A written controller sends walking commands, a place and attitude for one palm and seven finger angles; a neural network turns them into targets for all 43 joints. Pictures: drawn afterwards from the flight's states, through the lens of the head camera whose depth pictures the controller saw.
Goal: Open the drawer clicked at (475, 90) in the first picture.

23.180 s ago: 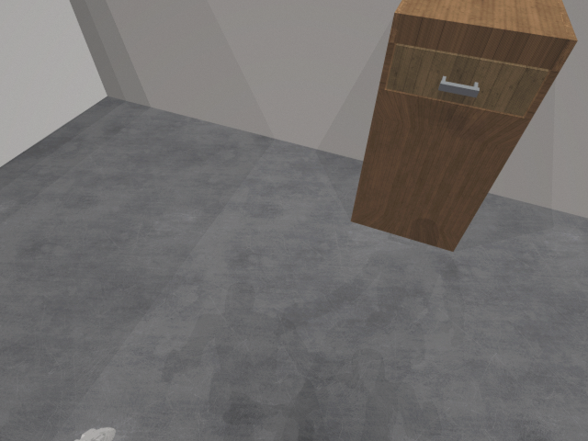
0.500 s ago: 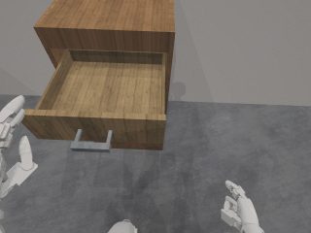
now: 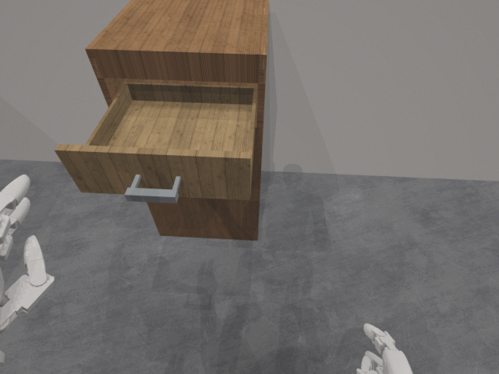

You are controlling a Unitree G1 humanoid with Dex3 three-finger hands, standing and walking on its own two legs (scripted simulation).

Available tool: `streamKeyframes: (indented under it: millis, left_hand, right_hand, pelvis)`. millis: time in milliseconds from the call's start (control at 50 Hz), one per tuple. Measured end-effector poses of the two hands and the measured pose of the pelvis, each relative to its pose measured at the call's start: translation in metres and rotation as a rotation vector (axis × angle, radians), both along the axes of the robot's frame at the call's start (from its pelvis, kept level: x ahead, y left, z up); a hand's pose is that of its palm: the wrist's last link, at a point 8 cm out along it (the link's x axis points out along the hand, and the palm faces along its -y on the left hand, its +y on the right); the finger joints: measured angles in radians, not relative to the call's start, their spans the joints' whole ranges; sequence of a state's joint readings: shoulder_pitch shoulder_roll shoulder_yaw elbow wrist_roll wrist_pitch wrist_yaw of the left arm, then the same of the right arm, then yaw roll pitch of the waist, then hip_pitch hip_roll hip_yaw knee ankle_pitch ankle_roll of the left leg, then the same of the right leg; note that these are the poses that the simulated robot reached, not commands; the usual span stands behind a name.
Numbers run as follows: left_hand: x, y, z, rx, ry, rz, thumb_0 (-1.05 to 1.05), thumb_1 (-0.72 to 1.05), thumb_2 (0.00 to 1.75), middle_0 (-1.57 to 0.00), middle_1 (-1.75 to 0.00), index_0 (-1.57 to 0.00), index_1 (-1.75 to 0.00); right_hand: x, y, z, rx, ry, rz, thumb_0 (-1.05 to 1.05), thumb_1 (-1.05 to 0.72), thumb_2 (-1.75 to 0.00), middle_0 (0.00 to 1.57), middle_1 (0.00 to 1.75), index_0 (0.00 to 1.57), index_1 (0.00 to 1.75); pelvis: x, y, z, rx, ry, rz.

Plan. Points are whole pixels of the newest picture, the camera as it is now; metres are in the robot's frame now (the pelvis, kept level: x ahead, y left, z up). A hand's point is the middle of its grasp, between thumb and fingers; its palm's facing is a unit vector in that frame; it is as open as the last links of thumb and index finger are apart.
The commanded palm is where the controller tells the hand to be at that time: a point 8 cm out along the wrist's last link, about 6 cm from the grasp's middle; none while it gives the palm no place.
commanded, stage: stop stepping back and stand still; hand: left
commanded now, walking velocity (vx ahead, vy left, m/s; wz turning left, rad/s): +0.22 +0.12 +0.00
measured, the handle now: (154, 187) +0.49 +0.24 -0.03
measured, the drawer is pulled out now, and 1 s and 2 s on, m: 0.30 0.30 0.30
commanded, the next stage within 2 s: let the arm hang, fingers relaxed in 0.72 s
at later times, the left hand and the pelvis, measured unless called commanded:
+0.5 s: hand (15, 347) +0.12 +0.24 +0.15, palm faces +0.41 -0.81 -0.41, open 7.5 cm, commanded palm +0.06 +0.28 +0.18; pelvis -0.05 +0.00 +0.00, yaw +3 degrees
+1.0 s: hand out of the picture +0.10 +0.25 -0.10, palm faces +0.12 -0.93 -0.35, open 7.4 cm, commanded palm none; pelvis -0.05 +0.02 -0.01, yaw +4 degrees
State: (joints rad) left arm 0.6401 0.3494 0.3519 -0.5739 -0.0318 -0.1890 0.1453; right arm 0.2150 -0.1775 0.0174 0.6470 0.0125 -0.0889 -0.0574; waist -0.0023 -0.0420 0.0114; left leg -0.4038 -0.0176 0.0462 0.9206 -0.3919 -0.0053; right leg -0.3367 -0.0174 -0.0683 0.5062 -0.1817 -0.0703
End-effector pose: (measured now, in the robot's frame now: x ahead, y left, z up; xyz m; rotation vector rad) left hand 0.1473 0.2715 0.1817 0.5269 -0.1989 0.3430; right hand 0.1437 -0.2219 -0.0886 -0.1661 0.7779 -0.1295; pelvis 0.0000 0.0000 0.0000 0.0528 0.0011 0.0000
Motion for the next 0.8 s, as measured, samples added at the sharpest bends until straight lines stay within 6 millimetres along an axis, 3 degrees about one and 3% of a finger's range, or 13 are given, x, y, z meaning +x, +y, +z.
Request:
streamKeyframes:
  millis: [160, 300, 380, 480, 560, 680, 800]
  left_hand:
    - [-0.025, -0.004, -0.006, 0.009, -0.011, -0.043, 0.02, 0.88, 0.9, -0.21, -0.3, -0.21, -0.3]
    - [-0.052, -0.002, 0.006, 0.102, -0.048, -0.002, 0.02, 0.88, 0.9, -0.22, -0.3, -0.21, -0.3]
    - [-0.061, 0.004, 0.0, 0.036, -0.054, 0.047, 0.01, 0.88, 0.9, -0.22, -0.3, -0.21, -0.3]
    - [-0.065, 0.003, -0.011, -0.04, -0.026, 0.047, 0.02, 0.88, 0.9, -0.21, -0.3, -0.21, -0.3]
    - [-0.069, 0.003, -0.007, -0.018, -0.046, -0.004, 0.02, 0.88, 0.9, -0.21, -0.3, -0.21, -0.3]
    - [-0.072, 0.016, 0.004, 0.055, -0.067, 0.028, 0.02, 0.88, 0.9, -0.22, -0.3, -0.21, -0.3]
    - [-0.067, 0.021, -0.008, -0.02, -0.031, 0.06, 0.01, 0.88, 0.9, -0.21, -0.3, -0.21, -0.3]
  right_hand:
    - [-0.042, -0.032, 0.013, -0.108, -0.037, -0.033, 0.01, -0.91, -0.9, 0.2, 0.3, 0.2, 0.3]
    - [-0.047, -0.039, 0.001, -0.082, -0.037, -0.028, 0.01, -0.91, -0.9, 0.2, 0.3, 0.2, 0.3]
    - [-0.047, -0.033, 0.0, -0.059, -0.001, -0.014, 0.01, -0.91, -0.9, 0.2, 0.3, 0.2, 0.3]
    - [-0.047, -0.018, 0.015, -0.073, -0.034, 0.021, 0.01, -0.91, -0.9, 0.2, 0.3, 0.2, 0.3]
    - [-0.044, -0.006, 0.02, -0.084, -0.078, 0.046, 0.01, -0.91, -0.9, 0.2, 0.3, 0.2, 0.3]
    - [-0.035, 0.011, 0.012, -0.023, -0.087, 0.069, 0.01, -0.91, -0.9, 0.2, 0.3, 0.2, 0.3]
    - [-0.03, 0.017, 0.007, -0.022, -0.038, 0.09, 0.01, -0.91, -0.9, 0.2, 0.3, 0.2, 0.3]
  pelvis:
    - [-0.027, -0.001, -0.003, -0.027, 0.0, 0.024]
    - [-0.037, -0.01, -0.009, -0.035, -0.027, 0.055]
    - [-0.044, -0.009, -0.004, -0.022, -0.016, 0.047]
    - [-0.049, -0.005, 0.002, -0.017, -0.005, 0.05]
    - [-0.056, 0.001, -0.003, -0.039, -0.026, 0.061]
    - [-0.052, 0.001, -0.006, -0.034, -0.045, 0.07]
    - [-0.048, 0.007, -0.003, -0.06, -0.024, 0.064]
